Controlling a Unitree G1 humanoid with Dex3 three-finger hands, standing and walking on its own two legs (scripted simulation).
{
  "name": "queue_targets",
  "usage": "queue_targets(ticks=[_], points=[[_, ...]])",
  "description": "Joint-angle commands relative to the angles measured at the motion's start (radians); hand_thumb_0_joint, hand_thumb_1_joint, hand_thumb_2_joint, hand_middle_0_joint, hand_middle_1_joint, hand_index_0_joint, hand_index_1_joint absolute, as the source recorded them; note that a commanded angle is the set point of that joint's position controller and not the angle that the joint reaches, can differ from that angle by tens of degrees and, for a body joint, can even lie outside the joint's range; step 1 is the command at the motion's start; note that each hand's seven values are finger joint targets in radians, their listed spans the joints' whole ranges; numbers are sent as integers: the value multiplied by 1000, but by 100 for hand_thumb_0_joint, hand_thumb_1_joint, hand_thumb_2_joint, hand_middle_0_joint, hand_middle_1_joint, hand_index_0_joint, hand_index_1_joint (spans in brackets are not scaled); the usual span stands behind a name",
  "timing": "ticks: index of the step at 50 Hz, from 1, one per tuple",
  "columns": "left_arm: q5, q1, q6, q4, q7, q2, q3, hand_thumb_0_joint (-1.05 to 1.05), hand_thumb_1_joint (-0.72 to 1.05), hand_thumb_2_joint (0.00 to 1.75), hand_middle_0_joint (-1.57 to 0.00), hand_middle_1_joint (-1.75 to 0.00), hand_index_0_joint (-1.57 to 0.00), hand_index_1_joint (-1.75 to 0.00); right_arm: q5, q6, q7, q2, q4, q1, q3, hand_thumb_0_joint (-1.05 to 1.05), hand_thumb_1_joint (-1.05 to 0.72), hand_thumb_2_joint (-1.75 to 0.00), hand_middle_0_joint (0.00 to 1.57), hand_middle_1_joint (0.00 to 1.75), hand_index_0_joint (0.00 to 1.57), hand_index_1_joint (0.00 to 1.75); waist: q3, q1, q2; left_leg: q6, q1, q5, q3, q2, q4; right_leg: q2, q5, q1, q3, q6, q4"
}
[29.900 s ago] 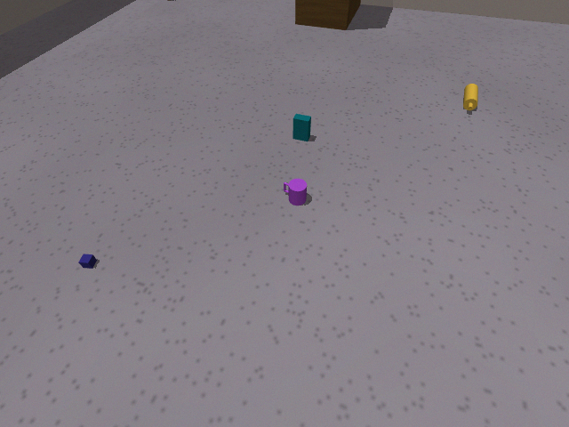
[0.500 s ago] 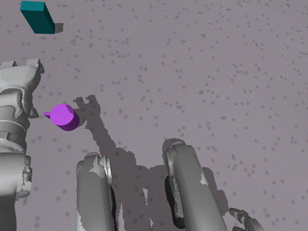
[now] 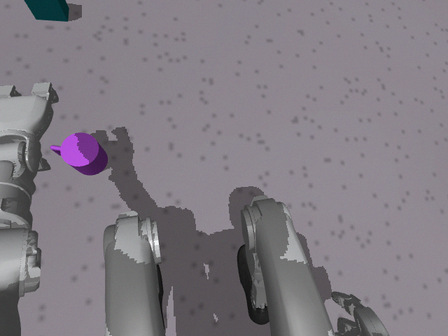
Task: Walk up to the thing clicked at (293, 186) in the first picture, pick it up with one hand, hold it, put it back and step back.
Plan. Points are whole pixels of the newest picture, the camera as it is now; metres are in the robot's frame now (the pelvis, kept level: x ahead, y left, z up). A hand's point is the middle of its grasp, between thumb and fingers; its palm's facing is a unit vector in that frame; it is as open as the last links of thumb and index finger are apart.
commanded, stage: withdraw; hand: left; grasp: from above
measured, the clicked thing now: (79, 154) +0.51 +0.30 -0.35
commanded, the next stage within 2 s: none
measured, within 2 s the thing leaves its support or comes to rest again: neither
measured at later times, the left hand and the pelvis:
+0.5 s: hand (43, 150) +0.44 +0.29 -0.12, palm faces -0.52 -0.04 -0.85, open 13.8 cm; pelvis +0.00 +0.00 +0.03, yaw +0 degrees
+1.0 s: hand (41, 137) +0.46 +0.28 -0.09, palm faces -0.48 -0.06 -0.88, open 13.4 cm; pelvis +0.01 +0.01 +0.03, yaw +0 degrees
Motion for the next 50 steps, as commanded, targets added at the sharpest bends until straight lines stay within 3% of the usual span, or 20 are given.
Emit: queue_targets(ticks=[1,3,5,11,16,17,21,25,26,28,30,32,33,37,38,40,43,46,47,50], points=[[-37,-403,32,-208,-2,228,14,0,-43,90,-12,-93,-14,-91,13,6,-16,-240,-25,232,-88,0,-90,-89,20,30,20,30,-753,-23,295,41,662,81,87,-2,-297,28,156,307,-107,-106,-271],[-53,-364,43,-193,-35,203,-4,0,-45,91,-12,-94,-13,-92,20,16,-19,-237,-29,235,-87,0,-90,-90,20,30,20,30,-709,-27,262,45,633,64,81,-4,-316,31,143,319,-108,-105,-292],[-68,-344,48,-256,-65,222,2,0,-43,91,-12,-94,-13,-92,29,26,-21,-235,-42,233,-86,0,-90,-89,20,30,20,30,-740,-1,232,50,634,100,84,-5,-324,33,172,370,-104,-104,-309],[-100,-228,61,-233,-122,169,-27,0,-46,93,-9,-95,-11,-93,50,51,-23,-214,-74,202,-66,0,-90,-90,20,30,20,30,-626,10,153,60,563,135,88,-2,-350,39,196,418,-96,-101,-345],[-88,-196,44,-120,-113,116,-59,0,-45,92,-11,-93,-12,-92,52,48,-26,-217,-76,175,-46,0,-90,-89,20,30,20,30,-507,0,120,59,530,81,74,1,-370,37,143,346,-98,-107,-344],[-77,-213,32,-121,-99,153,-41,0,-45,92,-11,-94,-12,-92,51,43,-28,-221,-71,173,-43,0,-90,-89,20,30,20,30,-500,3,131,58,520,72,74,-1,-366,34,133,339,-96,-108,-338],[-40,-280,-29,-57,-49,152,-43,0,-43,90,-12,-93,-13,-91,30,19,-21,-216,-55,166,-28,0,-90,-89,20,30,20,30,-470,-30,144,58,462,57,95,-8,-305,36,128,296,-89,-105,-307],[24,-393,-90,-126,26,286,37,0,-42,89,-13,-91,-15,-89,7,-5,-15,-236,-29,166,-41,0,-90,-89,20,30,20,30,-624,-1,280,38,570,91,92,-9,-266,25,157,254,-96,-109,-234],[36,-407,-94,-139,43,289,46,0,-42,89,-13,-91,-15,-89,4,-10,-12,-240,-25,181,-48,0,-90,-89,20,30,20,30,-660,-7,299,34,609,114,89,-7,-259,23,175,247,-104,-108,-223],[36,-424,-91,-196,73,287,56,0,-40,87,-16,-88,-17,-86,0,-16,-8,-240,-30,187,-61,0,-90,-90,20,30,20,30,-731,-9,370,23,678,137,87,-6,-268,17,199,244,-109,-110,-198],[32,-430,-72,-245,87,330,88,0,-40,88,-15,-87,-16,-86,0,-15,-11,-252,-33,201,-79,0,-90,-90,20,30,20,30,-803,3,383,27,727,159,94,-5,-272,16,215,269,-108,-108,-217],[19,-432,-39,-284,84,336,92,0,-38,86,-17,-85,-18,-84,2,-8,-16,-256,-41,213,-93,0,-90,-90,20,30,20,30,-844,3,402,27,753,140,92,-2,-290,15,200,285,-108,-107,-230],[9,-456,-23,-315,74,304,70,0,-37,86,-18,-85,-19,-84,3,-4,-16,-247,-44,219,-95,0,-90,-90,20,30,20,30,-866,-10,412,28,768,134,90,-1,-296,17,194,294,-109,-108,-240],[-53,-359,47,-203,-5,148,-23,0,-39,87,-13,-91,-15,-88,16,12,-22,-238,-22,233,-99,0,-89,-89,20,30,20,30,-725,-33,302,41,678,44,68,-2,-327,25,131,263,-117,-107,-274],[-58,-367,52,-243,-23,163,-26,0,-38,87,-15,-89,-17,-86,24,15,-25,-243,-27,235,-100,0,-89,-89,20,30,20,30,-731,-26,311,42,666,43,68,-5,-334,26,129,271,-115,-109,-278],[-69,-236,72,-179,-58,151,-32,0,-39,87,-15,-89,-17,-87,32,25,-23,-241,-36,237,-94,0,-90,-89,20,30,20,30,-689,-10,217,50,626,79,69,-6,-330,28,158,324,-113,-103,-296],[-100,-245,67,-261,-93,149,-33,0,-37,86,-16,-89,-18,-87,46,37,-22,-223,-54,208,-80,0,-90,-89,20,30,20,30,-658,0,186,56,584,133,77,-5,-326,31,205,367,-102,-100,-306],[-87,-189,54,-189,-88,191,6,0,-34,82,-17,-89,-20,-86,50,39,-20,-217,-60,185,-61,0,-90,-89,20,30,20,30,-593,16,135,58,541,150,71,-5,-326,30,205,357,-102,-102,-297],[-85,-157,49,-132,-86,149,-15,0,-34,81,-17,-91,-20,-87,47,39,-16,-210,-64,177,-52,0,-90,-89,20,30,20,30,-544,4,124,59,521,151,78,-5,-321,33,206,353,-102,-102,-299],[-64,-202,12,-78,-52,146,-16,0,-35,83,-16,-90,-19,-87,38,24,-14,-210,-55,169,-35,0,-90,-89,20,30,20,30,-505,-9,104,64,467,117,87,-8,-297,33,179,318,-97,-102,-295]])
